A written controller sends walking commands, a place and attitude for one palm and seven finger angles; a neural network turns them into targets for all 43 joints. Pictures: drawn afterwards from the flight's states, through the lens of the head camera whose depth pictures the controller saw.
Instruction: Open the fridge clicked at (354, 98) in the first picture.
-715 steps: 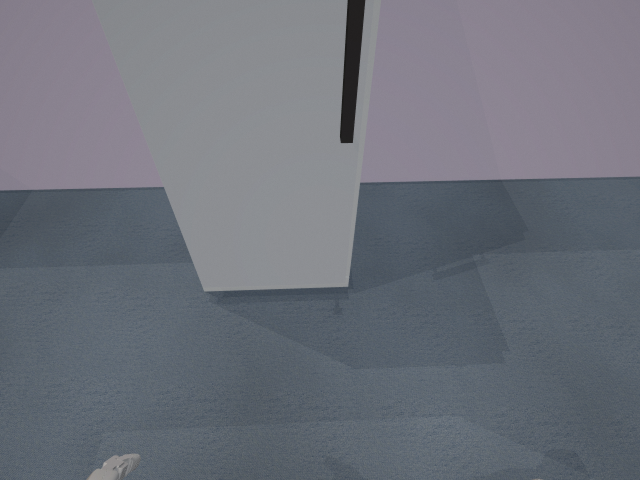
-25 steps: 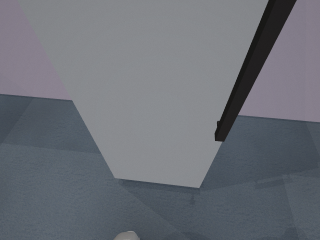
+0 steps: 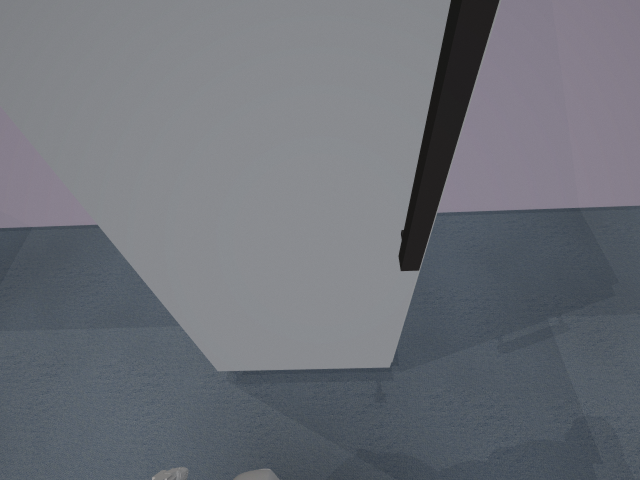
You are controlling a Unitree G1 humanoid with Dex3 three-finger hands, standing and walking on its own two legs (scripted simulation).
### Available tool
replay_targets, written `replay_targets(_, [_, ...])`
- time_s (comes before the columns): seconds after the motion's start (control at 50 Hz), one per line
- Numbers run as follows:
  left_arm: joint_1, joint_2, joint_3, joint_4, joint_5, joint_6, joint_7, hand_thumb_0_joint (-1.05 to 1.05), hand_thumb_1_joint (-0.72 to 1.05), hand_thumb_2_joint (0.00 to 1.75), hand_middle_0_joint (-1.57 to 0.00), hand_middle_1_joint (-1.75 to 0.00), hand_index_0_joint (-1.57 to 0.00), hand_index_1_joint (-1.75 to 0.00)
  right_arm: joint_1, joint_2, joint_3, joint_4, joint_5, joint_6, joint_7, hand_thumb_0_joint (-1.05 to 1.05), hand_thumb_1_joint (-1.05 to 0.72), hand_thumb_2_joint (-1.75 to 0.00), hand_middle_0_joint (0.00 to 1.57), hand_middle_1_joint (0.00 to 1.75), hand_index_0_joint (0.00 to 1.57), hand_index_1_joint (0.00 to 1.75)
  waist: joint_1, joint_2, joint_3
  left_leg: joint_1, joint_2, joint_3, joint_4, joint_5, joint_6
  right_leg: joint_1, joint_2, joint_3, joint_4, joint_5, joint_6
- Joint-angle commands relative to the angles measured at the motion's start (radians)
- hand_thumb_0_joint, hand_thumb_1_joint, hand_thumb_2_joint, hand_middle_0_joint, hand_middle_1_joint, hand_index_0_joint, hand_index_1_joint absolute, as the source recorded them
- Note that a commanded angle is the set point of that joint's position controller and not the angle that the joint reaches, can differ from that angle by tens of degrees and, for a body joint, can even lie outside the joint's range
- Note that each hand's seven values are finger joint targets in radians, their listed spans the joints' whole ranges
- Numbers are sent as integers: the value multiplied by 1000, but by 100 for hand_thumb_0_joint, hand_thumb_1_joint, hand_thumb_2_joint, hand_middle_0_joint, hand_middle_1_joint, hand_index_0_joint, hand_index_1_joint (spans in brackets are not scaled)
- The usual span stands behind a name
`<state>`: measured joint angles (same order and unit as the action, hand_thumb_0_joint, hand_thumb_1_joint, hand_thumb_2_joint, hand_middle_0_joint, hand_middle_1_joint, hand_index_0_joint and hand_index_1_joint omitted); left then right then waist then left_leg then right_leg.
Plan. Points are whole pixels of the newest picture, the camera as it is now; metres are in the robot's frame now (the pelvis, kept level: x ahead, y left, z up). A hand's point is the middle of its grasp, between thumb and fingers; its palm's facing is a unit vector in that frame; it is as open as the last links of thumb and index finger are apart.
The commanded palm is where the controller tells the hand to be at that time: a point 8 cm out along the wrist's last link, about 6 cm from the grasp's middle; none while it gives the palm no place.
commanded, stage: come to a stop and stand still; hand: right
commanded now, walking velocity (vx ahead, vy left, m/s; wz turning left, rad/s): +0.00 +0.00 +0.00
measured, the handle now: (429, 149) +0.44 -0.11 +0.18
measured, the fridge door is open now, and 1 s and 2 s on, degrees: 0 0 0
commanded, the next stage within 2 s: look again from close up in 1.04 s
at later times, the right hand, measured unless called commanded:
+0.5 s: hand out of the picture -0.02 -0.19 -0.16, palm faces -0.03 +0.98 -0.20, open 7.4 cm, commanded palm none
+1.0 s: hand out of the picture -0.10 -0.17 -0.16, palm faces +0.01 +0.99 -0.15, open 7.4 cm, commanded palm none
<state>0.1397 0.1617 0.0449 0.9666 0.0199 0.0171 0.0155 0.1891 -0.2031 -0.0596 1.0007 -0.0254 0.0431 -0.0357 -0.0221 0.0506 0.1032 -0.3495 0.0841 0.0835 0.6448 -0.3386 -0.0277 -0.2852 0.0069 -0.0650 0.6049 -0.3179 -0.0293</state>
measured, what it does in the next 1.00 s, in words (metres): steps on the spot: left foot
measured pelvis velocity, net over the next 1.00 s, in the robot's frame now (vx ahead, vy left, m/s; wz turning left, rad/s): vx -0.06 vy -0.02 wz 0.03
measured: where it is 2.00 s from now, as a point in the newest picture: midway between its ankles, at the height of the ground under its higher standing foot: outside the picture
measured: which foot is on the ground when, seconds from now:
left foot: up 0.00-0.30, down 0.32-1.00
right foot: down 0.00-1.00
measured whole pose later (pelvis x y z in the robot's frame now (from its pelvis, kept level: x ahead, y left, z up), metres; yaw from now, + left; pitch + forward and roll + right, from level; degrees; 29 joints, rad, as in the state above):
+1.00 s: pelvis -0.06 -0.02 +0.01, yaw +2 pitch -1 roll +0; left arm 0.32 0.10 0.01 1.15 0.01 0.00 0.03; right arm 0.37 -0.10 -0.01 1.14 -0.02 0.00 -0.04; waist 0.01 0.00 0.03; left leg -0.17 0.02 0.05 0.43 -0.26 -0.01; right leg -0.27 0.02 -0.10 0.40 -0.13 -0.07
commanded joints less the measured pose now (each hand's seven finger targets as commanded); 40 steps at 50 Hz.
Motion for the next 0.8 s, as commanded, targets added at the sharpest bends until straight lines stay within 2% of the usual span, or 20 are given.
replay_targets(0.0, [46, 157, 22, -50, 10, -11, 21, 0, 90, 90, -20, -30, -20, -30, 24, -71, -15, -58, -1, 1, -4, 0, -90, -90, 20, 30, 20, 30, 19, -234, -83, -15, -33, -114, 319, -195, -2, -19, -307, 263, -347, 422, -149])
replay_targets(0.02, [28, 160, 17, -55, 10, -9, 24, 0, 90, 90, -20, -30, -20, -30, 51, -65, -14, -43, -4, 2, 1, 0, -90, -90, 20, 30, 20, 30, 5, -203, -76, -40, -44, -113, 355, -152, 0, 5, -284, 237, -329, 399, -141])
replay_targets(0.04, [22, 158, 15, -54, 9, -9, 23, 0, 90, 90, -20, -30, -20, -30, 68, -57, -11, -31, -5, 0, 3, 0, -90, -90, 20, 30, 20, 30, 2, -166, -70, -58, -48, -111, 371, -124, -1, 28, -264, 212, -322, 382, -136])
replay_targets(0.08, [42, 150, 13, -43, 3, -16, 24, 0, 90, 90, -20, -30, -20, -30, 89, -52, -2, -18, -5, -8, 6, 0, -90, -90, 20, 30, 20, 30, 4, -113, -100, -79, -44, -100, 312, -102, -10, 126, -243, 182, -309, 448, -138])
replay_targets(0.1, [60, 150, 14, -34, 2, -19, 25, 0, 90, 90, -20, -30, -20, -30, 86, -43, 3, -18, -2, -11, 5, 0, -90, -90, 20, 30, 20, 30, 13, -107, -129, -72, -42, -95, 267, -106, -16, 180, -243, 184, -304, 478, -142])
replay_targets(0.16, [116, 148, 15, 2, -2, -20, 27, 0, 90, 90, -20, -30, -20, -30, 64, -38, 16, -19, 1, -14, 3, 0, -90, -90, 20, 30, 20, 30, 42, -152, -157, -22, -32, -72, 98, -117, -20, 258, -252, 199, -302, 525, -142])
replay_targets(0.18, [127, 147, 15, 12, -2, -21, 27, 0, 90, 90, -20, -30, -20, -30, 61, -39, 19, -17, 2, -18, 3, 0, -90, -90, 20, 30, 20, 30, 46, -164, -148, 1, -30, -67, 25, -117, -17, 261, -252, 204, -295, 568, -144])
replay_targets(0.2, [133, 149, 14, 20, -2, -21, 26, 0, 90, 90, -20, -30, -20, -30, 79, -38, 20, -8, 4, -19, 2, 0, -90, -90, 20, 30, 20, 30, 42, -157, -171, 36, -36, -61, -36, -93, -14, 276, -247, 207, -292, 572, -136])
replay_targets(0.22, [130, 151, 14, 27, -5, -22, 25, 0, 90, 90, -20, -30, -20, -30, 108, -38, 20, 6, 5, -20, 0, 0, -90, -90, 20, 30, 20, 30, 33, -154, -181, 77, -35, -56, -97, -48, -11, 268, -242, 202, -289, 545, -124])
replay_targets(0.26, [119, 135, 12, 37, -12, -21, 20, 0, 90, 90, -20, -30, -20, -30, 157, -41, 21, 36, 3, -26, -4, 0, -90, -90, 20, 30, 20, 30, 10, -102, -166, 201, -25, -52, -256, 102, -4, 165, -203, 179, -282, 346, -75])
replay_targets(0.28, [119, 113, 8, 43, -16, -25, 16, 0, 90, 90, -20, -30, -20, -30, 163, -58, 22, 43, 0, -35, -6, 0, -90, -90, 20, 30, 20, 30, 10, -56, -146, 243, 8, -102, -319, 173, 11, 113, -167, 161, -259, 293, -41])
replay_targets(0.3, [120, 90, 1, 45, -19, -24, 12, 0, 90, 90, -20, -30, -20, -30, 149, -73, 23, 44, 0, -41, -7, 0, -90, -90, 20, 30, 20, 30, 25, 0, -115, 231, 63, -166, -329, 180, 40, 72, -130, 126, -255, 196, -5])
replay_targets(0.32, [120, 78, -7, 48, -17, -24, 9, 0, 90, 90, -20, -30, -20, -30, 131, -80, 26, 41, 4, -43, -7, 0, -90, -90, 20, 30, 20, 30, 32, 24, -83, 177, 103, -186, -336, 176, 62, 80, -101, 104, -260, 149, 10])
replay_targets(0.34, [133, 75, -10, 60, -12, -24, 6, 0, 90, 90, -20, -30, -20, -30, 118, -78, 30, 42, 5, -44, -6, 0, -90, -90, 20, 30, 20, 30, 39, 13, -71, 137, 102, -174, -326, 170, 70, 119, -93, 101, -270, 172, 15])
replay_targets(0.36, [144, 77, -10, 75, -6, -20, 7, 0, 90, 90, -20, -30, -20, -30, 109, -70, 31, 45, 7, -51, -5, 0, -90, -90, 20, 30, 20, 30, 43, 105, -79, 120, 74, -171, -330, 157, 63, 143, -102, 96, -257, 188, 13])
replay_targets(0.38, [154, 83, -10, 87, -7, -23, 8, 0, 90, 90, -20, -30, -20, -30, 106, -58, 34, 48, 7, -54, -6, 0, -90, -90, 20, 30, 20, 30, 43, 105, -77, 118, 68, -160, -332, 164, 58, 156, -110, 94, -256, 212, 8])
replay_targets(0.46, [174, 88, -22, 126, -7, -20, 7, 0, 90, 90, -20, -30, -20, -30, 123, -48, 38, 62, 11, -44, -5, 0, -90, -90, 20, 30, 20, 30, 34, -12, 5, 80, 41, -142, -345, 18, 42, 113, -116, 120, -330, 65, 7])
replay_targets(0.56, [207, 76, -25, 147, -4, -13, 9, 0, 90, 90, -20, -30, -20, -30, 169, -40, 38, 81, 10, -38, -3, 0, -90, -90, 20, 30, 20, 30, 23, -70, 53, 80, 28, -135, -355, -51, 44, 32, -113, 147, -371, -69, 5])
replay_targets(0.66, [249, 63, -20, 156, -1, -14, 12, 0, 90, 90, -20, -30, -20, -30, 197, -23, 34, 87, 10, -40, -3, 0, -90, -90, 20, 30, 20, 30, 27, -77, 6, 89, 18, -125, -335, -44, 51, 37, -114, 152, -365, -76, 5])
replay_targets(0.78, [270, 52, -16, 159, -5, -18, 14, 0, 90, 90, -20, -30, -20, -30, 224, -4, 36, 96, 8, -47, -5, 0, -90, -90, 20, 30, 20, 30, 27, -39, -16, 82, 19, -128, -328, -17, 53, 49, -117, 149, -339, -39, 1])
